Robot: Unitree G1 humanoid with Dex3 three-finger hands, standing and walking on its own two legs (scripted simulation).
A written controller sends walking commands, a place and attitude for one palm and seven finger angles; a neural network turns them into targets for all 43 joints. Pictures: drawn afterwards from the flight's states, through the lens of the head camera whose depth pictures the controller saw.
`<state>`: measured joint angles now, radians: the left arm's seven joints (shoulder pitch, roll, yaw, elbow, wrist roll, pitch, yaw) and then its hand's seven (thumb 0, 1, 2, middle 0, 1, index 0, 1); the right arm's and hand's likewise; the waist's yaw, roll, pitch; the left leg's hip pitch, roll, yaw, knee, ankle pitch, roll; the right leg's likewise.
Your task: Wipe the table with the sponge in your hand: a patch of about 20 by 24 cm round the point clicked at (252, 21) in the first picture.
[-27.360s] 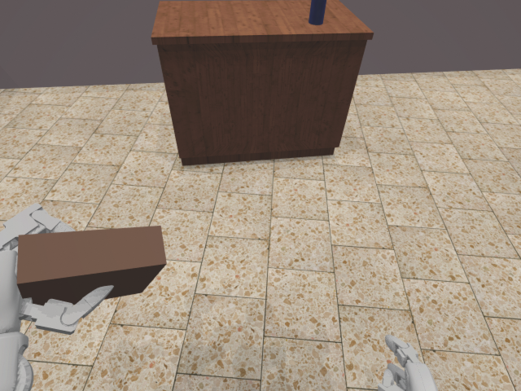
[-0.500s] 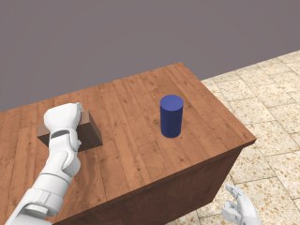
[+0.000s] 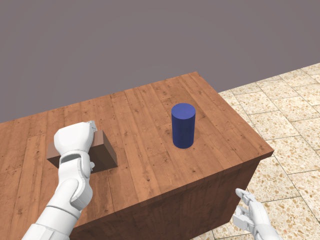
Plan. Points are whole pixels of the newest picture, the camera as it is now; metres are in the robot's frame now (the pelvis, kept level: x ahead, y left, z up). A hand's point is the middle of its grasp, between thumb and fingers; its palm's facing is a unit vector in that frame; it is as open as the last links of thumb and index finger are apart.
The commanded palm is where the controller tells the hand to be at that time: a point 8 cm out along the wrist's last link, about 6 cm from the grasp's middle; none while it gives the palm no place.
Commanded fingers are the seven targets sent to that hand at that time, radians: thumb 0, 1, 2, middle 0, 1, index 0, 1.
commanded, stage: wipe back along the middle lane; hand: left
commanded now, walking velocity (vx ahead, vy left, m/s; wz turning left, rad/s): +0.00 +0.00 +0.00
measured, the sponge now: (89, 159) +0.31 +0.26 +0.03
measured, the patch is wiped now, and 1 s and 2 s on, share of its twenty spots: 0.70 0.90 0.90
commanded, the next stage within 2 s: slide across to the third lane in 0.26 s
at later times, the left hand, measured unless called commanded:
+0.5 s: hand (87, 164) +0.26 +0.22 +0.08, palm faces +0.10 -0.06 -0.99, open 8.9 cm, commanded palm +0.23 +0.20 +0.13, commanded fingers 0.00 0.10 1.30 -1.20 -1.60 -1.20 -1.60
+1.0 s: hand (103, 159) +0.28 +0.19 +0.08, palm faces +0.06 -0.05 -1.00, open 8.9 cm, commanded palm +0.26 +0.15 +0.13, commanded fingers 0.00 0.10 1.30 -1.20 -1.60 -1.20 -1.60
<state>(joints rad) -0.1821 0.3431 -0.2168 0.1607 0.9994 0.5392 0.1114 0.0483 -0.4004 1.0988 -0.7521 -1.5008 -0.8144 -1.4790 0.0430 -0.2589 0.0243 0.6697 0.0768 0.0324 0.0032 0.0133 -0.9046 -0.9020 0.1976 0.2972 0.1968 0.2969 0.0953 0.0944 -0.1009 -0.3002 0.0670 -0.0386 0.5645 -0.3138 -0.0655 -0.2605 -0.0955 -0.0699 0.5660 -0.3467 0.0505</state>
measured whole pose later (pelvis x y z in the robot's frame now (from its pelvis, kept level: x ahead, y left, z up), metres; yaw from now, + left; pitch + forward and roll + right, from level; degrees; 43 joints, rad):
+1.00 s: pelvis -0.04 -0.02 +0.00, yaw +0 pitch -1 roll +1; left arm -0.33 0.24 -0.38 0.32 0.97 0.57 0.14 0.01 -0.44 1.11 -0.80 -1.47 -0.86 -1.39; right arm 0.01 -0.24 0.03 0.74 0.09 -0.03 0.00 0.01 -0.90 -0.90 0.20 0.30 0.20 0.30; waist 0.13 0.10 -0.08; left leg -0.27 0.07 -0.05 0.53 -0.25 -0.08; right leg -0.26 -0.09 -0.08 0.60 -0.32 0.02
